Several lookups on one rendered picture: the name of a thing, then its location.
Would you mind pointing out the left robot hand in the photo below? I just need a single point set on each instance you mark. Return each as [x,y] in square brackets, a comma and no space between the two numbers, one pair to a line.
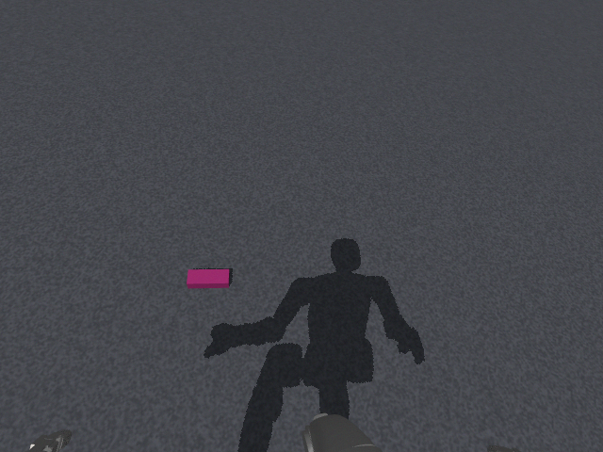
[51,443]

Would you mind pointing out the small box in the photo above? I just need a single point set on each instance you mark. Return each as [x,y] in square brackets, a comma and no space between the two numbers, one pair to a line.
[208,278]

